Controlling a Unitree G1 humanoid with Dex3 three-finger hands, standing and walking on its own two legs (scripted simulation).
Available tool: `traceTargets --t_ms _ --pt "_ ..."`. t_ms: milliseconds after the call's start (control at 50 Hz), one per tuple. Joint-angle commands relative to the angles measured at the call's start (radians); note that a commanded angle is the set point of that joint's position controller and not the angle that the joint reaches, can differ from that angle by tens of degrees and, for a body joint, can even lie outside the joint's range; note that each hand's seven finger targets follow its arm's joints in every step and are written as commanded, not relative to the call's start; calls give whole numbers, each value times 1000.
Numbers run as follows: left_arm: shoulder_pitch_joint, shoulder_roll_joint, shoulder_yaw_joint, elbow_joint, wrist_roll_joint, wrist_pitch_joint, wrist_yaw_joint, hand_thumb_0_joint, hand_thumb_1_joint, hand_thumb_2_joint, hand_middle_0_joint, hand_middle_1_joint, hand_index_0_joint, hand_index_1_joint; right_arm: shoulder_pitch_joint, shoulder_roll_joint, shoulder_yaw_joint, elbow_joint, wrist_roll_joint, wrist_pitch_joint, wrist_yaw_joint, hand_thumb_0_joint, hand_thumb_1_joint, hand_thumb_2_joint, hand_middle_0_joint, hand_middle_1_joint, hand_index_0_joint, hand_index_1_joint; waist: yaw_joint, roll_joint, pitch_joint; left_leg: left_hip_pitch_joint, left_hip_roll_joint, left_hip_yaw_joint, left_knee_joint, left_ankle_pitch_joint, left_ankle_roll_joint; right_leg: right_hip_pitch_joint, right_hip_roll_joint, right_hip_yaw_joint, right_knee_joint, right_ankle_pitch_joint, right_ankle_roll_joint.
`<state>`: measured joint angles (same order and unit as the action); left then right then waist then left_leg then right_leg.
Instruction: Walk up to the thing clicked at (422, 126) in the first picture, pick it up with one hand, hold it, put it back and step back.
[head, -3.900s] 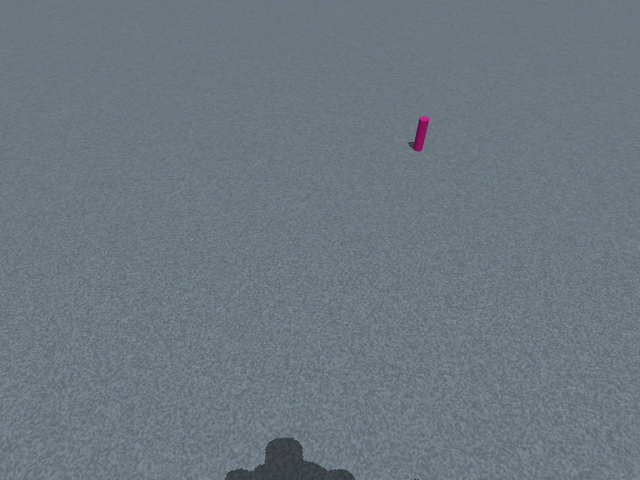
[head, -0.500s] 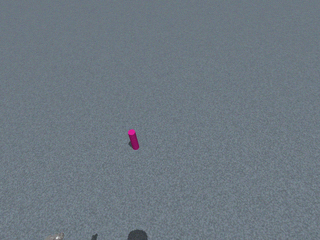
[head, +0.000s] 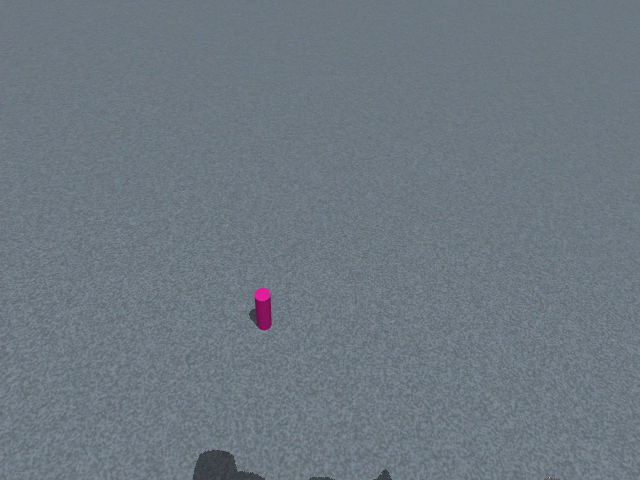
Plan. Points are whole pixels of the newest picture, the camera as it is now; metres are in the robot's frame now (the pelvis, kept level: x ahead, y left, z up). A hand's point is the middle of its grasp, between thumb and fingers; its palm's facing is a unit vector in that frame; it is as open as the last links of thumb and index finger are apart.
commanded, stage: walk up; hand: left
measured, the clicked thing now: (263, 310) +0.75 +0.15 -0.67
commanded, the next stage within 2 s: none
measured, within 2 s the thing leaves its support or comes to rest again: neither
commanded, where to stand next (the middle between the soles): +0.38 -0.04 m, yaw -2 degrees
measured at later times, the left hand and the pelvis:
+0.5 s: hand (169, 403) +0.26 +0.22 -0.11, palm faces -0.07 -0.90 -0.42, open 7.3 cm; pelvis +0.15 -0.04 +0.00, yaw -3 degrees
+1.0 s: hand (160, 382) +0.31 +0.26 -0.16, palm faces -0.08 -0.94 -0.32, open 7.4 cm; pelvis +0.26 -0.01 +0.00, yaw -1 degrees
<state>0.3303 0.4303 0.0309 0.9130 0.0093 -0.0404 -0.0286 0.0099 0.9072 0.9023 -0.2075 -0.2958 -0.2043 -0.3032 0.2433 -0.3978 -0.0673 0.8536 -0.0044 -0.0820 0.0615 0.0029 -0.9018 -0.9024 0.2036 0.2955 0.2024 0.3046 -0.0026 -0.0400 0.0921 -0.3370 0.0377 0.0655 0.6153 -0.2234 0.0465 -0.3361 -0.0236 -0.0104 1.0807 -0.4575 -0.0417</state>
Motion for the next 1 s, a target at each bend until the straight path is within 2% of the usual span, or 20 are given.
traceTargets --t_ms 0,120,220,320,360,380,400,420,440,500,540,680,740,780,820,840,860,880,900,980 --pt "69 202 64 -50 -19 -21 -1 0 900 900 -200 -300 -200 -300 71 -255 -60 -46 12 -25 -37 0 -900 -900 200 300 200 300 -2 170 -35 187 211 -260 -360 59 78 -213 -60 98 -8 147 4" --pt "-3 178 66 -65 -1 -10 -23 0 900 900 -200 -300 -200 -300 65 -268 -70 -66 0 -30 -34 0 -900 -900 200 300 200 300 -17 179 3 181 227 -188 -429 -85 176 -242 -91 57 -190 229 55" --pt "-116 157 65 -90 5 -19 -34 0 900 900 -200 -300 -200 -300 114 -278 -72 -57 -1 -20 -30 0 -900 -900 200 300 200 300 -51 157 21 213 216 -170 -408 -45 151 -219 -87 7 -366 281 42" --pt "-76 150 70 -72 3 -40 -28 0 900 900 -200 -300 -200 -300 67 -275 -66 -82 -3 -8 -30 0 -900 -900 200 300 200 300 1 138 -29 144 223 -140 -263 91 148 24 -49 -23 -518 276 17" --pt "41 191 88 -33 7 -56 -11 0 900 900 -200 -300 -200 -300 89 -218 -44 -90 -1 -3 -32 0 -900 -900 200 300 200 300 55 -2 -133 103 143 -64 1 189 95 258 -9 -22 -612 266 -5" --pt "124 241 111 -23 14 -65 1 0 900 900 -200 -300 -200 -300 132 -163 -24 -94 1 -4 -31 0 -900 -900 200 300 200 300 86 -156 -205 15 69 -8 248 99 61 384 -121 139 -690 163 -37" --pt "120 306 121 -49 10 -71 11 0 900 900 -200 -300 -200 -300 173 -113 -2 -102 2 -2 -28 0 -900 -900 200 300 200 300 68 -294 -207 -201 -46 -2 406 -281 7 487 -336 501 -755 132 -105" --pt "93 318 121 -49 -4 -62 9 0 900 900 -200 -300 -200 -300 135 -222 -29 -77 -4 14 -40 0 -900 -900 200 300 200 300 85 -183 -138 -292 -44 -57 485 -314 1 438 -398 621 -809 90 -199" --pt "58 310 117 -66 -14 -56 11 0 900 900 -200 -300 -200 -300 121 -250 -37 -63 -7 17 -48 0 -900 -900 200 300 200 300 71 -152 -92 -295 0 -97 510 -306 -1 362 -407 605 -809 102 -234" --pt "-11 232 91 -93 -21 -59 18 0 900 900 -200 -300 -200 -300 133 -224 -34 -25 12 22 -34 0 -900 -900 200 300 200 300 20 -97 -43 -242 33 -141 455 -176 -12 265 -262 291 -794 326 -156" --pt "-17 222 86 -97 -17 -64 17 0 900 900 -200 -300 -200 -300 143 -203 -33 -14 3 30 -25 0 -900 -900 200 300 200 300 12 -116 -38 -188 22 -118 421 -107 -21 194 -215 195 -798 420 -147" --pt "-33 235 100 -146 4 -58 3 0 900 900 -200 -300 -200 -300 51 -194 -46 -32 -19 31 -2 0 -900 -900 200 300 200 300 36 -119 11 -164 68 -61 142 -4 -69 103 -218 124 -868 51 -181" --pt "-25 235 91 -143 4 -49 3 0 900 900 -200 -300 -200 -300 13 -176 -45 -32 -22 17 -6 0 -900 -900 200 300 200 300 45 -96 14 -60 56 -49 29 37 -61 60 -221 104 -802 127 -168" --pt "-44 239 84 -146 0 -41 6 0 900 900 -200 -300 -200 -300 37 -169 -43 -17 -19 9 -15 0 -900 -900 200 300 200 300 16 -69 -18 58 32 -29 -31 69 -44 21 -226 92 -717 231 -158" --pt "-50 195 63 -148 -2 -29 9 0 900 900 -200 -300 -200 -300 119 -188 -50 15 -21 -2 -32 0 -900 -900 200 300 200 300 -31 21 -81 222 -9 -11 -108 62 -22 -20 -175 42 -528 311 -111" --pt "-19 146 44 -148 -4 -24 10 0 900 900 -200 -300 -200 -300 192 -235 -64 32 -26 -7 -44 0 -900 -900 200 300 200 300 -58 172 -125 289 62 -115 -190 -49 5 -58 -120 -2 -340 253 -76" --pt "37 77 26 -151 -16 -20 9 0 900 900 -200 -300 -200 -300 176 -327 -81 9 -34 -11 -49 0 -900 -900 200 300 200 300 -33 399 -119 340 276 -474 -299 -114 78 -232 22 -76 -125 -13 -6" --pt "81 152 47 -115 -11 -3 23 0 900 900 -200 -300 -200 -300 139 -347 -84 -25 -16 -8 -49 0 -900 -900 200 300 200 300 -23 255 -110 296 375 -625 -365 -204 171 -258 36 1 -53 -102 -3" --pt "59 207 59 -96 -4 3 31 0 900 900 -200 -300 -200 -300 125 -354 -91 -19 -3 -1 -47 0 -900 -900 200 300 200 300 -28 247 -62 219 395 -646 -369 -274 220 -246 -12 45 5 -112 -9" --pt "60 189 59 -57 -7 9 21 0 900 900 -200 -300 -200 -300 68 -262 -54 -43 -2 -4 -58 0 -900 -900 200 300 200 300 0 212 -67 172 221 -287 -306 81 125 -170 -38 82 -66 29 3"
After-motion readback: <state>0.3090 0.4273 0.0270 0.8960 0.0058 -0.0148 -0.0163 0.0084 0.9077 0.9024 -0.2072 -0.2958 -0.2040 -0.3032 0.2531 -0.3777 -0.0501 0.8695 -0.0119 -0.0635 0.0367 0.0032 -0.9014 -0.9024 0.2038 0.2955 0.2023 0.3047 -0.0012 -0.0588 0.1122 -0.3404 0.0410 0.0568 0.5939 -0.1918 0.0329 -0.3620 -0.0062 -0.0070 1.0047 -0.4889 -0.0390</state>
